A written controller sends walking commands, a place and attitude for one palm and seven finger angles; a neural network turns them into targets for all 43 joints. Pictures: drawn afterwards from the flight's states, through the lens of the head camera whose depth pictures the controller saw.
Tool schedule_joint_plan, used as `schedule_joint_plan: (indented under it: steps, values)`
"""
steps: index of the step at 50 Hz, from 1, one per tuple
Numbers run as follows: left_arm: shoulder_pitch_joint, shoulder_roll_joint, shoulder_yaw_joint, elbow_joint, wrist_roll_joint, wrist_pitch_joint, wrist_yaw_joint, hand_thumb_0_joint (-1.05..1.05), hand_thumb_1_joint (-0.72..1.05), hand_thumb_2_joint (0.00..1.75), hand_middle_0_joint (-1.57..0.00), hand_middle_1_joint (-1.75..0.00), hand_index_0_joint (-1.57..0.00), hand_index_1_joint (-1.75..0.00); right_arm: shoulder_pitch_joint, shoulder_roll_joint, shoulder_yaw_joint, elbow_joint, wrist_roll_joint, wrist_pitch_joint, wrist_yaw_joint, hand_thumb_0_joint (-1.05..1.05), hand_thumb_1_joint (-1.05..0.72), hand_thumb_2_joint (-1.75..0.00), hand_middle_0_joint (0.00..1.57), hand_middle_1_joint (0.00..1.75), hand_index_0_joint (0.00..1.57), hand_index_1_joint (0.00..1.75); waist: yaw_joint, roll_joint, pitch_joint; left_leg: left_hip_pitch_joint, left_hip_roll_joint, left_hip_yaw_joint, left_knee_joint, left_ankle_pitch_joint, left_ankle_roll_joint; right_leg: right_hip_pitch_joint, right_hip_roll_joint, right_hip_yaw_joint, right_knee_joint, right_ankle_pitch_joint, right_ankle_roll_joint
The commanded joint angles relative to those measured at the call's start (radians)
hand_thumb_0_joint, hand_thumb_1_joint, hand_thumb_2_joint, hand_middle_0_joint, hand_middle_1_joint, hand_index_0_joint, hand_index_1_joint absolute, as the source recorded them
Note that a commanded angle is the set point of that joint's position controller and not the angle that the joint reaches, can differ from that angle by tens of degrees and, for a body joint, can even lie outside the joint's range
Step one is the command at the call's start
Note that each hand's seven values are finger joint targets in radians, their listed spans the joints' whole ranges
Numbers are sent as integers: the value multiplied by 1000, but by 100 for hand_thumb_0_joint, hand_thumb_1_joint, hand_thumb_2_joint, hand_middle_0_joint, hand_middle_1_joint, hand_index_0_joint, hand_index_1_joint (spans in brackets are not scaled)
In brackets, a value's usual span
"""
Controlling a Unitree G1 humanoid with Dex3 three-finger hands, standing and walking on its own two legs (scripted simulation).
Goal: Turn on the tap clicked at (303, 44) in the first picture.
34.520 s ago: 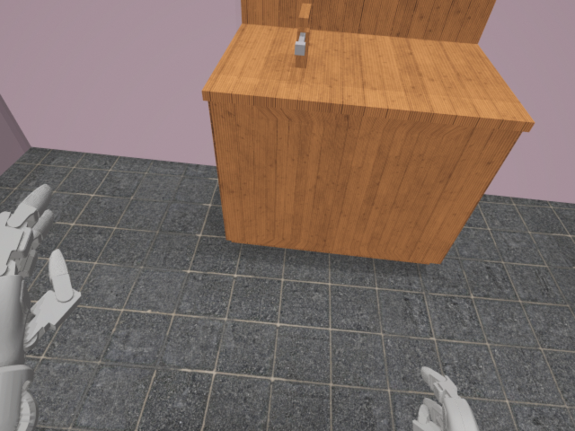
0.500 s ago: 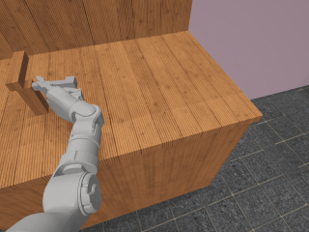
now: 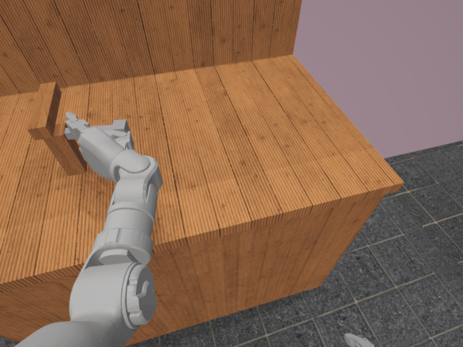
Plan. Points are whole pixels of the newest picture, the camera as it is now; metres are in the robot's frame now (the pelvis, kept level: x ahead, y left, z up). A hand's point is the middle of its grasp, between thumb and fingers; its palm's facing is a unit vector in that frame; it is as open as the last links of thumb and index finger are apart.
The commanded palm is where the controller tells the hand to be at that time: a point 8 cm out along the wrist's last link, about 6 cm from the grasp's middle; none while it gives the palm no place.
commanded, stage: lift the hand up off the lever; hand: left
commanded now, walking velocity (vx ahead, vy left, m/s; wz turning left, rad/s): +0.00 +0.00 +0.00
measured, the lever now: (121, 130) +0.49 +0.22 +0.12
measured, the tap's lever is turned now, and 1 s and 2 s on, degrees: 80 80 80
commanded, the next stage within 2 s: draw the hand back beside the body in 1.72 s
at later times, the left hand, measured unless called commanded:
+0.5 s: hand (128, 133) +0.43 +0.18 +0.15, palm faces +0.79 -0.61 -0.08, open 7.8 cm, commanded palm +0.38 +0.20 +0.16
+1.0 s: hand (117, 130) +0.42 +0.19 +0.17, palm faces +0.79 -0.61 -0.07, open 7.8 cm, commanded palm +0.37 +0.21 +0.18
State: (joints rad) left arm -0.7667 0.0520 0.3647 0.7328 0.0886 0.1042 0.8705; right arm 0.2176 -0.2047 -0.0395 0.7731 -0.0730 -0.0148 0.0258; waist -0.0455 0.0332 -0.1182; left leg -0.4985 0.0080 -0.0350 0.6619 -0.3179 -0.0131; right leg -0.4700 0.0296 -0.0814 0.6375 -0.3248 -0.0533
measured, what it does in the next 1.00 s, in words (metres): stands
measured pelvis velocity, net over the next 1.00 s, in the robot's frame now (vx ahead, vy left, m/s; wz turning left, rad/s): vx -0.01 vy -0.01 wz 0.01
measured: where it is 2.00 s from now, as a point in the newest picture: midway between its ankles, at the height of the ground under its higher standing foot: outside the picture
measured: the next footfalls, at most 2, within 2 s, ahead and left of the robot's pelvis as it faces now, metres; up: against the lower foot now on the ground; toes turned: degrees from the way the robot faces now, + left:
none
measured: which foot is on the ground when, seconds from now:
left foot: down 0.00-1.00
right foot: down 0.00-1.00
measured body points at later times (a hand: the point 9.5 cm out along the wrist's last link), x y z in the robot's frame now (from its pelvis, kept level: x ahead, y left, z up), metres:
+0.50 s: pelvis +0.01 -0.01 +0.01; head +0.02 -0.02 +0.45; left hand +0.39 +0.21 +0.16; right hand +0.14 -0.24 -0.12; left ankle +0.00 +0.13 -0.72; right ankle -0.01 -0.08 -0.72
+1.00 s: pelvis -0.01 -0.01 +0.01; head -0.01 -0.03 +0.46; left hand +0.37 +0.22 +0.18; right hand +0.14 -0.25 -0.11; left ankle +0.00 +0.13 -0.72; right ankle -0.01 -0.08 -0.72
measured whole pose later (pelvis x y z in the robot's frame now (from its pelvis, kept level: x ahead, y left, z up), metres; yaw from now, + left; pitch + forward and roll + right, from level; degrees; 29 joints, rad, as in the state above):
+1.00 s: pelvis -0.01 -0.01 +0.01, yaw +1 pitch +4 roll +0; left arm -0.70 0.04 0.31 0.53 0.03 0.29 0.82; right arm 0.16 -0.21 -0.03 0.80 -0.04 -0.02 -0.02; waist 0.00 0.04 -0.09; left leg -0.35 0.01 -0.04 0.55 -0.26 -0.03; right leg -0.33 0.03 -0.09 0.55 -0.29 -0.07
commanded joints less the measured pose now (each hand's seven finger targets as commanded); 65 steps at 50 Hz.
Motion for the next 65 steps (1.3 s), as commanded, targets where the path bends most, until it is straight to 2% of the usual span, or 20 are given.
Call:
schedule_joint_plan:
  steps: [1,4,6,9,13,14,15,24,26,29,30,33,34,38,39,41,49,51,59,65]
  values:
    - [-481,134,-71,-248,37,-39,1,0,90,90,-15,-15,-15,-15,-28,-130,-35,-106,7,-31,-12,0,-90,-90,20,30,20,30,-17,-40,-317,158,-14,34,-58,298,20,177,-22,24,-89,314,31]
    - [-465,160,-44,-268,36,-31,2,0,90,90,-15,-15,-15,-15,-31,-133,-38,-103,7,-33,-15,0,-90,-90,20,30,20,30,-3,-30,-336,170,-17,31,-58,317,17,193,-20,24,-89,330,27]
    - [-475,108,-95,-303,35,-25,-1,0,90,90,-15,-15,-15,-15,-37,-125,-37,-108,7,-35,-11,0,-90,-90,20,30,20,30,-10,-21,-344,194,-15,35,-55,343,15,192,-21,22,-86,349,28]
    - [-439,131,-68,-346,36,-12,2,0,90,90,-15,-15,-15,-15,-41,-128,-41,-109,6,-36,-10,0,-90,-90,20,30,20,30,12,-22,-364,213,-13,30,-56,383,9,212,-17,15,-80,377,23]
    - [-436,80,-128,-416,33,10,-2,0,90,90,-15,-15,-15,-15,-59,-121,-40,-115,9,-38,-7,0,-90,-90,20,30,20,30,5,-26,-355,233,-8,35,-54,414,7,227,-23,15,-82,415,24]
    - [-420,122,-86,-435,33,13,1,0,90,90,-15,-15,-15,-15,-62,-126,-43,-113,9,-37,-11,0,-90,-90,20,30,20,30,22,-18,-365,237,-7,26,-60,430,2,237,-20,11,-78,413,20]
    - [-418,87,-123,-449,31,20,-3,0,90,90,-15,-15,-15,-15,-71,-120,-40,-117,11,-39,-8,0,-90,-90,20,30,20,30,19,-8,-357,244,-7,27,-61,435,0,234,-22,12,-79,410,19]
    - [-364,118,-85,-416,10,88,-10,0,90,90,-15,-15,-15,-15,-113,-121,-31,-107,19,-36,-27,0,-90,-90,20,30,20,30,34,-69,-294,215,-18,38,-97,345,10,266,-32,20,-124,373,28]
    - [-367,67,-131,-415,3,100,-16,0,90,90,-15,-15,-15,-15,-125,-112,-24,-113,23,-38,-26,0,-90,-90,20,30,20,30,28,-63,-277,218,-19,42,-104,333,10,258,-35,21,-132,361,29]
    - [-355,129,-75,-383,-6,111,-19,0,90,90,-15,-15,-15,-15,-135,-118,-21,-110,29,-33,-35,0,-90,-90,20,30,20,30,38,-78,-252,199,-22,39,-120,296,14,271,-39,28,-152,334,33]
    - [-367,97,-102,-393,-10,112,-20,0,90,90,-15,-15,-15,-15,-139,-112,-16,-116,29,-36,-34,0,-90,-90,20,30,20,30,35,-89,-247,200,-24,43,-123,291,17,271,-43,31,-156,339,37]
    - [-413,95,-115,-410,-1,111,-20,0,90,90,-15,-15,-15,-15,-145,-111,-15,-114,27,-41,-37,0,-90,-90,20,30,20,30,24,-90,-260,210,-24,48,-119,285,20,268,-47,38,-162,346,42]
    - [-391,153,-61,-404,-2,108,-19,0,90,90,-15,-15,-15,-15,-142,-114,-20,-111,29,-39,-41,0,-90,-90,20,30,20,30,38,-95,-268,205,-24,41,-125,281,20,281,-44,39,-164,334,40]
    - [-402,121,-101,-427,-1,108,-29,0,90,90,-15,-15,-15,-15,-156,-109,-15,-119,32,-43,-43,0,-90,-90,20,30,20,30,33,-81,-276,208,-27,50,-125,278,21,293,-54,49,-165,365,47]
    - [-399,164,-63,-423,-1,108,-29,0,90,90,-15,-15,-15,-15,-153,-115,-18,-113,32,-42,-48,0,-90,-90,20,30,20,30,38,-77,-278,210,-26,45,-130,277,21,295,-49,46,-167,343,42]
    - [-399,123,-103,-441,-4,110,-36,0,90,90,-15,-15,-15,-15,-158,-108,-17,-118,34,-47,-46,0,-90,-90,20,30,20,30,34,-62,-281,222,-26,51,-130,282,21,294,-49,46,-169,345,41]
    - [-419,161,-76,-430,-24,124,-47,0,90,90,-15,-15,-15,-15,-169,-116,-15,-106,42,-58,-57,0,-90,-90,20,30,20,30,41,-62,-242,227,-26,41,-158,236,23,275,-41,45,-199,247,37]
    - [-460,114,-125,-434,-18,122,-45,0,90,90,-15,-15,-15,-15,-167,-110,-13,-102,40,-68,-52,0,-90,-90,20,30,20,30,28,-58,-239,243,-23,41,-158,238,21,256,-39,39,-197,233,34]
    - [-391,149,-73,-451,-26,149,-35,0,90,90,-15,-15,-15,-15,-174,-117,-20,-109,38,-62,-46,0,-90,-90,20,30,20,30,63,-54,-275,263,-19,44,-170,311,12,305,-34,30,-183,303,28]
    - [-403,112,-112,-501,-28,172,-33,0,90,90,-15,-15,-15,-15,-198,-111,-14,-118,40,-59,-41,0,-90,-90,20,30,20,30,59,-72,-256,278,-14,49,-179,313,13,301,-33,28,-195,290,29]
